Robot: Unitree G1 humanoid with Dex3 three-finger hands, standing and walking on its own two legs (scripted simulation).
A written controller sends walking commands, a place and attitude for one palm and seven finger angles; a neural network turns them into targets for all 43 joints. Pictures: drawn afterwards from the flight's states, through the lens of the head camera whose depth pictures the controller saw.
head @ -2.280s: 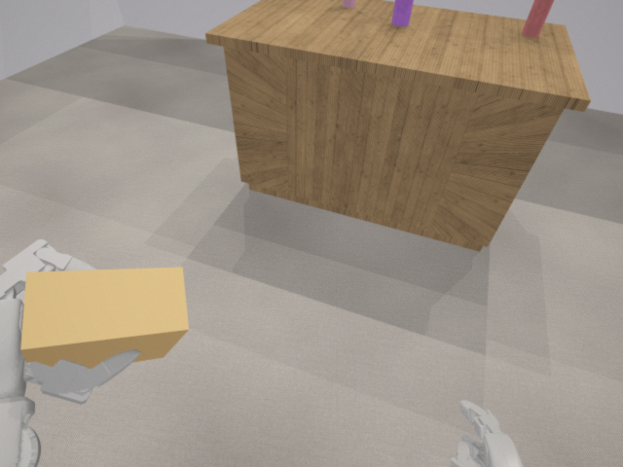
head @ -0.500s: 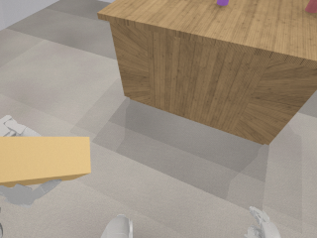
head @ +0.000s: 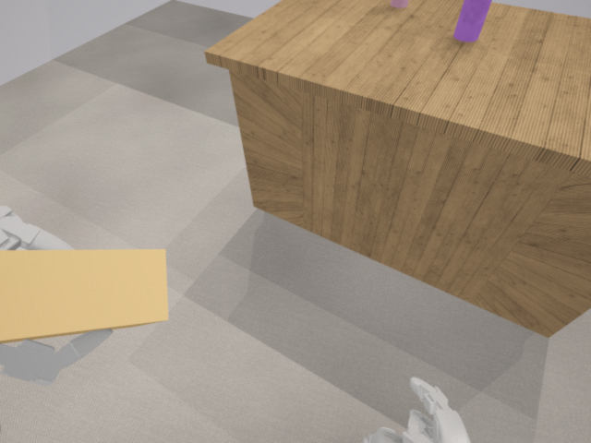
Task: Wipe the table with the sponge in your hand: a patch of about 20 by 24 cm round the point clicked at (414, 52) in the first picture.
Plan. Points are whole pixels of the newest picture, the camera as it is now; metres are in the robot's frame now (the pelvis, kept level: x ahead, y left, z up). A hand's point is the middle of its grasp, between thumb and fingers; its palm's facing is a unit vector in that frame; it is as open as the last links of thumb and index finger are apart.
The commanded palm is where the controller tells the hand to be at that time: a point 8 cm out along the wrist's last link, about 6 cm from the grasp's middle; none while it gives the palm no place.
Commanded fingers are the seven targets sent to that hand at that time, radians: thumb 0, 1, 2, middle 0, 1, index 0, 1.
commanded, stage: walk to a spot facing it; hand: left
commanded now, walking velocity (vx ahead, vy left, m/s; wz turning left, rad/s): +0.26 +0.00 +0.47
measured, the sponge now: (103, 295) +0.21 +0.20 +0.18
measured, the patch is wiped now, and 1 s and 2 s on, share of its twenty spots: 0.00 0.00 0.00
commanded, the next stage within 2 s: turn to face it in 0.44 s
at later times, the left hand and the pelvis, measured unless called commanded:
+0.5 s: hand (83, 241) +0.27 +0.24 +0.18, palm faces +0.55 -0.69 -0.46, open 10.0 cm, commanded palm +0.21 +0.28 +0.18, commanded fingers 0.00 0.10 1.30 -1.20 -1.60 -1.20 -1.60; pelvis +0.11 -0.03 -0.01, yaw +12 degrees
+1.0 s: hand (153, 244) +0.29 +0.19 +0.15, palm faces +0.58 -0.71 -0.41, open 10.0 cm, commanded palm +0.22 +0.21 +0.18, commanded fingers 0.00 0.10 1.30 -1.20 -1.60 -1.20 -1.60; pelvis +0.11 -0.09 -0.01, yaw +9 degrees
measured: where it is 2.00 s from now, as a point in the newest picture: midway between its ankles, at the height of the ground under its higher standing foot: outside the picture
